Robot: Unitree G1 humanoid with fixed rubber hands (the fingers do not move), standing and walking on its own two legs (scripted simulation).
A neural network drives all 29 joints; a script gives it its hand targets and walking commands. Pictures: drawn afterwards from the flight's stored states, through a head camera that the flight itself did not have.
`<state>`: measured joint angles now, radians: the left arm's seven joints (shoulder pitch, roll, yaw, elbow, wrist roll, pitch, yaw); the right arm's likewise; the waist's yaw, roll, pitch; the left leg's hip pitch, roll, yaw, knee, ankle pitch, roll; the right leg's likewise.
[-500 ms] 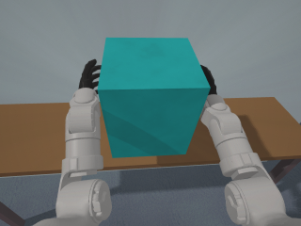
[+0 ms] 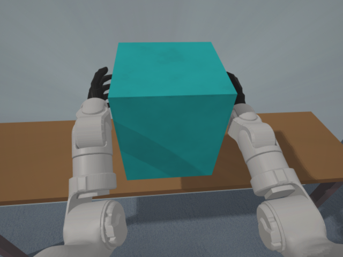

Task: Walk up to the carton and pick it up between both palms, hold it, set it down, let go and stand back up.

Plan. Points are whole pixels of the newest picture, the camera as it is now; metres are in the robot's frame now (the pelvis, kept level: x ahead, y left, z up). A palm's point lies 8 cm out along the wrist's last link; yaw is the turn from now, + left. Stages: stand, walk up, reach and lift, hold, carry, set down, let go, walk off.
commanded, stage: reach and lift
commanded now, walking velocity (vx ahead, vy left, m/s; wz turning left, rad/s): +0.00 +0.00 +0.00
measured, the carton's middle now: (167, 112) +0.40 +0.00 +0.17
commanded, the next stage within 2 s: hold in 0.40 s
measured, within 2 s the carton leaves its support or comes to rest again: neither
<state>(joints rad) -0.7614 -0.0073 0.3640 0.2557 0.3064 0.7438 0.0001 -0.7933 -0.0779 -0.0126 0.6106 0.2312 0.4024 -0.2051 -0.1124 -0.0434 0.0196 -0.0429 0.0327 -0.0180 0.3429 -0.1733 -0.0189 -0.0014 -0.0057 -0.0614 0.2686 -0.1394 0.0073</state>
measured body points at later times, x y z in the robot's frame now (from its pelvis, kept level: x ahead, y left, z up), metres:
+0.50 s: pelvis +0.00 +0.00 +0.00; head -0.06 +0.03 +0.45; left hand +0.39 +0.16 +0.23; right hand +0.38 -0.15 +0.23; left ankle +0.02 +0.13 -0.75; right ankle +0.01 -0.12 -0.75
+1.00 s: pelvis +0.00 +0.00 +0.00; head -0.07 +0.02 +0.44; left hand +0.38 +0.16 +0.25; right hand +0.38 -0.14 +0.25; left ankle +0.02 +0.13 -0.75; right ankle +0.01 -0.12 -0.75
